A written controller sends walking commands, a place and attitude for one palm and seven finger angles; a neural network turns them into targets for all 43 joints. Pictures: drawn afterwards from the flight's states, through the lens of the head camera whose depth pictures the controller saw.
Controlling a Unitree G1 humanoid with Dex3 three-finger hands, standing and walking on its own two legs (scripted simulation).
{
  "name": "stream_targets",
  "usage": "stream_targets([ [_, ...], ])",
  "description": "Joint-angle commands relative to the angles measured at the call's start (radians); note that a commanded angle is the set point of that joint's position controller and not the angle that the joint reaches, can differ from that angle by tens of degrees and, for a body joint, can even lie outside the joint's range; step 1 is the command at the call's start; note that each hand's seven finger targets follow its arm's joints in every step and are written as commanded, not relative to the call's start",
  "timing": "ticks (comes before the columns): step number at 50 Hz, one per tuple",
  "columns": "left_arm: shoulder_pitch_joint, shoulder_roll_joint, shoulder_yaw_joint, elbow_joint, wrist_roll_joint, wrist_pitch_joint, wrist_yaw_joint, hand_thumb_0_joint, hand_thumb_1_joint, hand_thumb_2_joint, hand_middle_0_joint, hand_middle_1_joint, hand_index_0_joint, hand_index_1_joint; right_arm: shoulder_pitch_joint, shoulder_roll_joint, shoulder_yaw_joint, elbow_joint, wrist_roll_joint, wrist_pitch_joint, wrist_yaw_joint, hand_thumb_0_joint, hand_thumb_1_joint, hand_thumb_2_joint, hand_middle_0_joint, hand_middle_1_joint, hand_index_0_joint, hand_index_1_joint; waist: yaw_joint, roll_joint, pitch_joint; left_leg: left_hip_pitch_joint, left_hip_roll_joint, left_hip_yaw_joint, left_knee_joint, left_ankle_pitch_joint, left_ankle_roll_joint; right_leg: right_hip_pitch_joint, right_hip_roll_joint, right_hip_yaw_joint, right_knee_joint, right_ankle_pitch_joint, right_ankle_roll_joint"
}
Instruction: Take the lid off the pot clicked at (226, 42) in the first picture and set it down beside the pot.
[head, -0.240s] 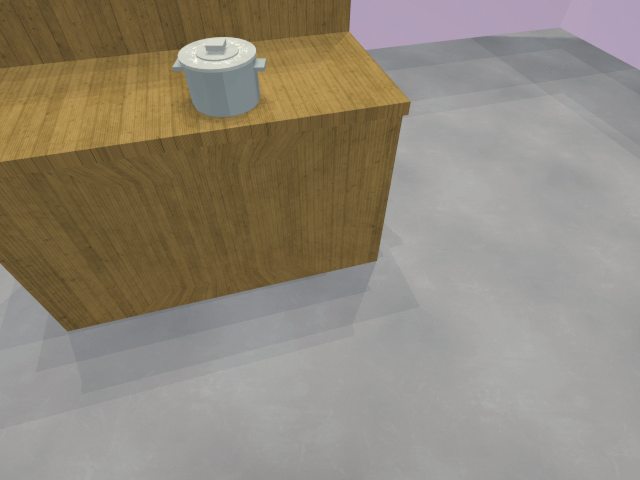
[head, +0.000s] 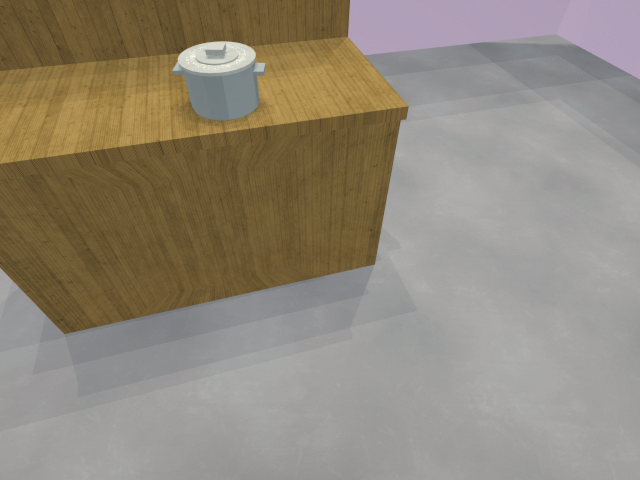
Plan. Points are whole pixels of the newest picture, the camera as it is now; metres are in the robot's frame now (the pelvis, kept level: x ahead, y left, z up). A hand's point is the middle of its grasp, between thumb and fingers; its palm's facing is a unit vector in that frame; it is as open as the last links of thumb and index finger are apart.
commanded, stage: look at it before walking up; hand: left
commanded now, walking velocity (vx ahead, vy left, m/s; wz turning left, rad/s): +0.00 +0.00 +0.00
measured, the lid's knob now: (215, 49) +1.03 +0.31 +0.09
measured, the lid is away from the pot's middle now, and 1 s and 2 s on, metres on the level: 0.00 0.00 0.00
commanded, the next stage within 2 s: walk to a spot facing it in 0.40 s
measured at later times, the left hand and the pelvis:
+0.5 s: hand out of the picture +0.06 +0.24 -0.16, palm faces -0.02 -0.95 -0.31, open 7.4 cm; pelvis +0.00 +0.01 +0.00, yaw +0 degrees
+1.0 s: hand (223, 470) +0.18 +0.16 -0.18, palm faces -0.17 -0.97 -0.19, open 7.4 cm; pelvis +0.11 -0.02 -0.02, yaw -10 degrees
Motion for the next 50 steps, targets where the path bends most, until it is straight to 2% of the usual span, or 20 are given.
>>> stream_targets([
  [1,-0.019,0.192,0.038,-0.057,-0.004,-0.024,0.017,0.0,0.9,0.9,-0.2,-0.3,-0.2,-0.3,-0.02,-0.178,-0.028,-0.052,-0.004,-0.023,-0.014,0.0,-0.9,-0.9,0.2,0.3,0.2,0.3,0.004,-0.001,-0.036,0.012,0.082,-0.067,-0.044,0.131,0.048,-0.011,-0.132,0.126,-0.087,0.141,-0.008],
  [25,0.003,0.173,0.036,-0.045,-0.003,-0.024,0.018,0.0,0.9,0.9,-0.2,-0.3,-0.2,-0.3,-0.012,-0.165,-0.027,-0.043,-0.002,-0.024,-0.016,0.0,-0.9,-0.9,0.2,0.3,0.2,0.3,0.005,-0.004,-0.035,0.026,0.085,-0.07,-0.055,0.148,0.05,-0.004,-0.13,0.116,-0.091,0.156,-0.002],
  [26,0.041,0.093,0.022,-0.027,-0.005,-0.015,0.02,0.0,0.9,0.9,-0.2,-0.3,-0.2,-0.3,0.02,-0.089,-0.009,-0.026,-0.007,-0.017,-0.014,0.0,-0.9,-0.9,0.2,0.3,0.2,0.3,0.004,-0.012,-0.048,0.033,0.082,-0.05,-0.043,0.095,0.04,-0.004,-0.127,0.116,-0.093,0.093,0.005],
  [28,0.088,0.086,0.024,-0.013,0.002,0.0,0.014,0.0,0.9,0.9,-0.2,-0.3,-0.2,-0.3,0.066,-0.067,-0.013,-0.013,-0.012,-0.005,-0.01,0.0,-0.9,-0.9,0.2,0.3,0.2,0.3,0.009,-0.027,-0.017,0.002,0.058,-0.018,-0.002,-0.146,0.043,-0.043,-0.118,0.148,-0.104,-0.188,-0.011],
  [30,0.102,0.101,0.038,-0.02,0.006,0.008,0.003,0.0,0.9,0.9,-0.2,-0.3,-0.2,-0.3,0.083,-0.068,-0.021,-0.017,-0.019,-0.001,-0.005,0.0,-0.9,-0.9,0.2,0.3,0.2,0.3,0.011,-0.059,0.057,-0.074,0.038,0.002,0.028,-0.29,0.046,-0.095,-0.118,0.197,-0.13,-0.368,-0.036],
  [32,0.123,0.106,0.049,-0.03,0.006,0.01,-0.003,0.0,0.9,0.9,-0.2,-0.3,-0.2,-0.3,0.097,-0.064,-0.029,-0.03,-0.021,-0.004,-0.004,0.0,-0.9,-0.9,0.2,0.3,0.2,0.3,0.011,-0.072,0.117,-0.113,0.028,0.025,0.08,-0.323,0.048,-0.151,-0.123,0.24,-0.131,-0.438,-0.065],
  [34,0.133,0.095,0.057,-0.045,0.005,0.006,-0.007,0.0,0.9,0.9,-0.2,-0.3,-0.2,-0.3,0.138,-0.057,-0.038,-0.034,-0.02,-0.014,-0.005,0.0,-0.9,-0.9,0.2,0.3,0.2,0.3,-0.002,-0.053,0.144,-0.105,0.037,0.024,0.098,-0.334,0.061,-0.198,-0.113,0.255,-0.094,-0.435,-0.087],
  [35,0.134,0.082,0.059,-0.052,0.003,0.003,-0.01,0.0,0.9,0.9,-0.2,-0.3,-0.2,-0.3,0.159,-0.057,-0.042,-0.034,-0.019,-0.02,-0.007,0.0,-0.9,-0.9,0.2,0.3,0.2,0.3,-0.009,-0.018,0.153,-0.074,0.057,0.0,0.074,-0.342,0.073,-0.241,-0.096,0.239,-0.049,-0.406,-0.088],
  [36,0.121,0.06,0.06,-0.064,0.003,-0.002,-0.013,0.0,0.9,0.9,-0.2,-0.3,-0.2,-0.3,0.197,-0.066,-0.048,-0.029,-0.019,-0.028,-0.01,0.0,-0.9,-0.9,0.2,0.3,0.2,0.3,-0.029,0.031,0.153,-0.015,0.101,-0.058,0.02,-0.356,0.096,-0.298,-0.057,0.194,0.04,-0.352,-0.078],
  [37,0.094,0.03,0.058,-0.084,0.003,-0.007,-0.017,0.0,0.9,0.9,-0.2,-0.3,-0.2,-0.3,0.256,-0.095,-0.058,-0.018,-0.02,-0.034,-0.015,0.0,-0.9,-0.9,0.2,0.3,0.2,0.3,-0.055,0.131,0.149,0.059,0.187,-0.177,-0.076,-0.4,0.139,-0.387,0.002,0.105,0.2,-0.277,-0.055],
  [38,0.042,0.002,0.057,-0.117,0.006,-0.018,-0.019,0.0,0.9,0.9,-0.2,-0.3,-0.2,-0.3,0.334,-0.13,-0.075,-0.008,-0.021,-0.044,-0.021,0.0,-0.9,-0.9,0.2,0.3,0.2,0.3,-0.087,0.238,0.139,0.162,0.314,-0.337,-0.179,-0.397,0.208,-0.512,0.035,-0.003,0.394,-0.252,-0.03],
  [39,-0.024,0.006,0.061,-0.148,0.01,-0.023,-0.018,0.0,0.9,0.9,-0.2,-0.3,-0.2,-0.3,0.372,-0.125,-0.077,-0.008,-0.019,-0.054,-0.023,0.0,-0.9,-0.9,0.2,0.3,0.2,0.3,-0.102,0.212,0.171,0.177,0.377,-0.377,-0.228,-0.32,0.257,-0.603,-0.023,0.016,0.535,-0.297,-0.022],
  [40,-0.026,0.005,0.067,-0.156,0.013,-0.024,-0.02,0.0,0.9,0.9,-0.2,-0.3,-0.2,-0.3,0.372,-0.093,-0.071,-0.008,-0.018,-0.065,-0.025,0.0,-0.9,-0.9,0.2,0.3,0.2,0.3,-0.086,0.174,0.188,0.187,0.382,-0.346,-0.224,-0.194,0.267,-0.645,-0.062,0.042,0.608,-0.268,-0.017],
  [41,-0.021,-0.009,0.069,-0.152,0.012,-0.028,-0.025,0.0,0.9,0.9,-0.2,-0.3,-0.2,-0.3,0.355,-0.069,-0.065,-0.012,-0.017,-0.074,-0.027,0.0,-0.9,-0.9,0.2,0.3,0.2,0.3,-0.068,0.126,0.191,0.176,0.373,-0.283,-0.204,-0.06,0.264,-0.642,-0.092,0.043,0.623,-0.241,-0.015],
  [43,0.009,-0.042,0.066,-0.145,0.008,-0.028,-0.036,0.0,0.9,0.9,-0.2,-0.3,-0.2,-0.3,0.312,-0.049,-0.062,-0.024,-0.019,-0.083,-0.027,0.0,-0.9,-0.9,0.2,0.3,0.2,0.3,-0.032,0.09,0.139,0.181,0.342,-0.148,-0.167,0.122,0.238,-0.569,-0.119,0.013,0.557,-0.212,-0.012],
  [45,0.034,-0.072,0.065,-0.143,0.003,-0.023,-0.045,0.0,0.9,0.9,-0.2,-0.3,-0.2,-0.3,0.271,-0.059,-0.068,-0.031,-0.024,-0.084,-0.025,0.0,-0.9,-0.9,0.2,0.3,0.2,0.3,-0.005,0.126,0.115,0.101,0.293,-0.01,-0.154,0.117,0.192,-0.417,-0.117,-0.04,0.41,-0.168,-0.015],
  [47,0.093,-0.084,0.07,-0.123,0.004,-0.024,-0.049,0.0,0.9,0.9,-0.2,-0.3,-0.2,-0.3,0.256,-0.064,-0.069,-0.024,-0.023,-0.082,-0.022,0.0,-0.9,-0.9,0.2,0.3,0.2,0.3,0.026,0.142,0.095,0.017,0.258,0.072,-0.094,0.139,0.162,-0.229,-0.07,-0.109,0.296,-0.075,-0.024],
  [48,0.164,-0.073,0.076,-0.099,0.005,-0.026,-0.046,0.0,0.9,0.9,-0.2,-0.3,-0.2,-0.3,0.253,-0.064,-0.072,-0.02,-0.019,-0.078,-0.019,0.0,-0.9,-0.9,0.2,0.3,0.2,0.3,0.058,0.082,0.051,-0.007,0.236,0.103,-0.015,0.2,0.145,-0.118,-0.029,-0.146,0.25,-0.016,-0.034],
  [49,0.282,-0.053,0.087,-0.061,0.01,-0.03,-0.04,0.0,0.9,0.9,-0.2,-0.3,-0.2,-0.3,0.24,-0.069,-0.074,-0.019,-0.012,-0.077,-0.018,0.0,-0.9,-0.9,0.2,0.3,0.2,0.3,0.114,0.037,0.006,-0.06,0.197,0.158,0.145,0.261,0.123,0.035,-0.003,-0.158,0.205,0.025,-0.046],
  [50,0.416,0.011,0.105,-0.024,0.016,-0.042,-0.03,0.0,0.9,0.9,-0.2,-0.3,-0.2,-0.3,0.241,-0.041,-0.069,-0.025,-0.004,-0.078,-0.01,0.0,-0.9,-0.9,0.2,0.3,0.2,0.3,0.17,-0.078,-0.068,-0.171,0.14,0.21,0.392,0.198,0.089,0.216,-0.057,-0.062,0.142,-0.039,-0.074],
])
